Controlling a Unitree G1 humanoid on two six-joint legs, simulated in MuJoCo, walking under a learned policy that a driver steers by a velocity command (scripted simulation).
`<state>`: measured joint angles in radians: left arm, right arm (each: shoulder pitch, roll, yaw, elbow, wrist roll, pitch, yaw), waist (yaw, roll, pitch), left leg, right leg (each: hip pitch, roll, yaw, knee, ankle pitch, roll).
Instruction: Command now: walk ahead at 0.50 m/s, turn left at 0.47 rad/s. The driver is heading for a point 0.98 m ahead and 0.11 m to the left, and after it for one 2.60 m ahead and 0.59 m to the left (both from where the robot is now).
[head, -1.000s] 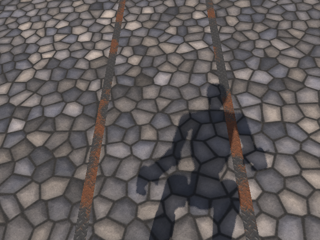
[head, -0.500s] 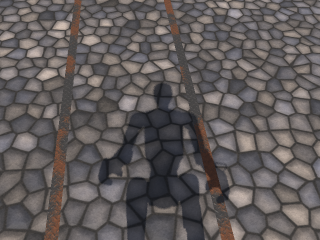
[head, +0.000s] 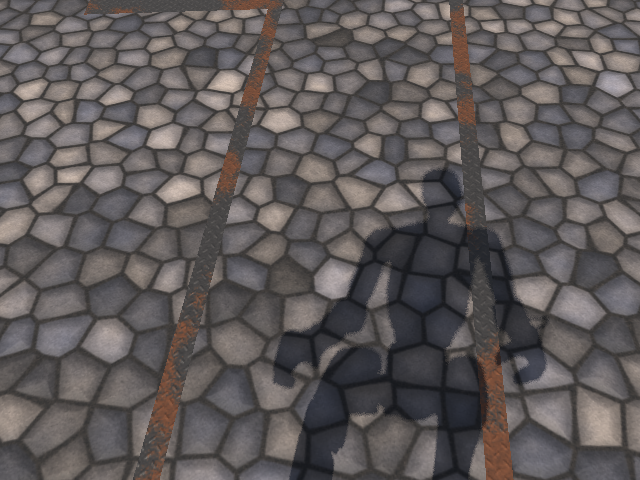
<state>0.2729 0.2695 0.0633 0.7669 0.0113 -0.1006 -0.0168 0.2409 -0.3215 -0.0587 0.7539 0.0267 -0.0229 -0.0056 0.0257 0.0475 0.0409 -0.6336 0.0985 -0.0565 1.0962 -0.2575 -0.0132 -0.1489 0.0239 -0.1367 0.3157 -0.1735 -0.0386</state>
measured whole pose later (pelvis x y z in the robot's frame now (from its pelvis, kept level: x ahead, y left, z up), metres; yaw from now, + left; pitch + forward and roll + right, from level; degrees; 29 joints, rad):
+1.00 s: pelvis +0.58 +0.10 -0.01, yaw +2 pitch +1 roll -1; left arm 0.26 0.30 0.06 0.70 -0.01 -0.06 -0.03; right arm 0.23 -0.30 -0.03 0.71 -0.01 -0.10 0.01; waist 0.02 0.02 0.04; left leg -0.48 0.03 -0.06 1.15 -0.36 0.00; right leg -0.30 0.12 0.03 0.43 -0.15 -0.10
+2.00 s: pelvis +1.10 +0.12 +0.00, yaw +11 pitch +1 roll -2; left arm 0.30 0.27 0.07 0.78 0.01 -0.09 -0.01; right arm 0.23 -0.33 -0.07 0.68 0.02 -0.02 0.00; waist 0.05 0.05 0.02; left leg -0.65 0.08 -0.06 1.03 -0.24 -0.02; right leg -0.11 0.02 -0.09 0.30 -0.21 -0.02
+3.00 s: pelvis +1.64 +0.31 +0.00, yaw +15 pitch +2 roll +0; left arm 0.30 0.29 0.05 0.72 -0.01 -0.06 -0.02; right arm 0.20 -0.30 -0.04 0.70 -0.01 -0.10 0.00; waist 0.03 0.02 0.04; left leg -0.56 0.06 -0.07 1.05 -0.31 -0.02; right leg -0.25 0.11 0.06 0.39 -0.16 -0.10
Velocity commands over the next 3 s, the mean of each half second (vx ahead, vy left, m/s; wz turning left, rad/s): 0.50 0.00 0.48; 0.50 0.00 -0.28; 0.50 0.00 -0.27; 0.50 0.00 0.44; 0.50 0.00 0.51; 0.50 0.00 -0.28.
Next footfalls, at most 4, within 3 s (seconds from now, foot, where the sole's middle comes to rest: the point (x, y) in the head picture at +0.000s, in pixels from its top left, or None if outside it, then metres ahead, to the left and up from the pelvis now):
0.26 left None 0.30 0.17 -0.78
0.82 right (330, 397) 0.66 0.04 -0.78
1.28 left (246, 297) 0.93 0.25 -0.78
1.76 right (343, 236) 1.13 0.01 -0.78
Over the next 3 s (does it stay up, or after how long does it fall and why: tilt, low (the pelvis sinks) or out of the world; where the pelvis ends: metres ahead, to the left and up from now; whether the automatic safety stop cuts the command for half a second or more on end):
stays up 1.64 0.31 0.00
